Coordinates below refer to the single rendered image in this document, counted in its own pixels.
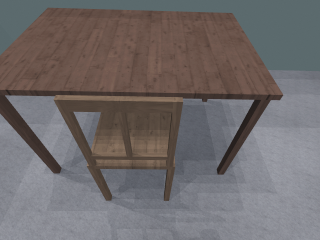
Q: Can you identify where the table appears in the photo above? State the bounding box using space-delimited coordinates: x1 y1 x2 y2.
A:
0 7 283 175

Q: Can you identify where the chair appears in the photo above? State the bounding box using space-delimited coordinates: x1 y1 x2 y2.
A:
53 95 183 201

